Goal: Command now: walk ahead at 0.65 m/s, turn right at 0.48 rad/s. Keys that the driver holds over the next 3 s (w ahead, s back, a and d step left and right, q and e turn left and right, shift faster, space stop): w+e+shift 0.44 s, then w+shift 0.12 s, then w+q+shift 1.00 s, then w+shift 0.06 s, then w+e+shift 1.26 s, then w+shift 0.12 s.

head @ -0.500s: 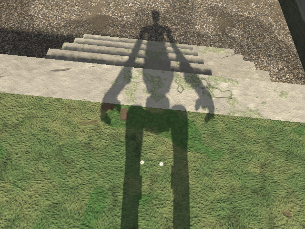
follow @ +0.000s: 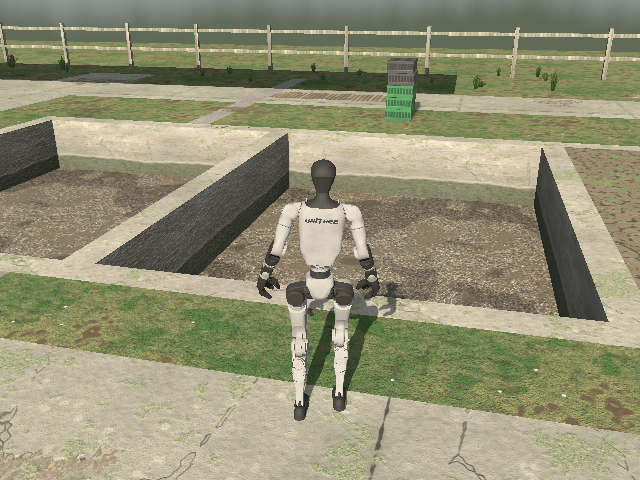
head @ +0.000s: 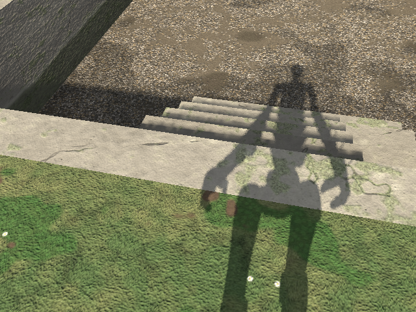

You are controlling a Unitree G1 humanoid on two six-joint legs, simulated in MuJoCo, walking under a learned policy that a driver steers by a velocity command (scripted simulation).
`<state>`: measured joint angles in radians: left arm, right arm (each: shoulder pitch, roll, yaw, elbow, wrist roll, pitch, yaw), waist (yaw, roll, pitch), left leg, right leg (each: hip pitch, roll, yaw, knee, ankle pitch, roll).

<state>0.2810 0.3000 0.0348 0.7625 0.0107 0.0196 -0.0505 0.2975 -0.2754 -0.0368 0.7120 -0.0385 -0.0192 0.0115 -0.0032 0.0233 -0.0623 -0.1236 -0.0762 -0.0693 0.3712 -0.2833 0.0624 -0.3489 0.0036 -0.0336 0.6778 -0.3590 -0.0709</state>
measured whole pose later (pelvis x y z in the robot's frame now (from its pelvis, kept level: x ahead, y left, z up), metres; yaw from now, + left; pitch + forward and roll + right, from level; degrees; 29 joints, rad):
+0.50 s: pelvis +0.32 -0.08 -0.03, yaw -26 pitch +4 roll +2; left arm 0.51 0.32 0.08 0.90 -0.01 -0.07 -0.01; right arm -0.02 -0.27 0.01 0.58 -0.05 -0.08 0.00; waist 0.11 -0.02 0.03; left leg -0.57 -0.02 0.00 0.63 -0.13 0.00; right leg 0.01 0.12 0.28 0.79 -0.46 -0.12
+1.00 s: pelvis +0.71 -0.30 -0.01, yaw -17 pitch +1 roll -1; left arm 0.23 0.26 0.02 0.76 0.05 -0.08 0.00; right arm 0.37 -0.31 -0.06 0.82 -0.01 -0.03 0.03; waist -0.03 0.04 0.00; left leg -0.47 0.03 -0.02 1.29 -0.28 0.09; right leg -0.27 -0.03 -0.10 0.55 -0.30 0.00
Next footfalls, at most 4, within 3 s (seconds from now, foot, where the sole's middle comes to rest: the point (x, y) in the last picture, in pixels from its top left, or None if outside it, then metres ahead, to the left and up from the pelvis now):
0.06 right None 0.04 -0.10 -0.78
0.46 left None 0.51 -0.03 -0.78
0.86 right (350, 268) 0.70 -0.43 -0.78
1.28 left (302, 171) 1.15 -0.34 -0.78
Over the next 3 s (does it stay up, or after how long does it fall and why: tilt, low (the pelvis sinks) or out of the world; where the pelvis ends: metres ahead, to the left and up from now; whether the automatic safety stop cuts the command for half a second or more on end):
stays up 2.34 -0.35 -0.76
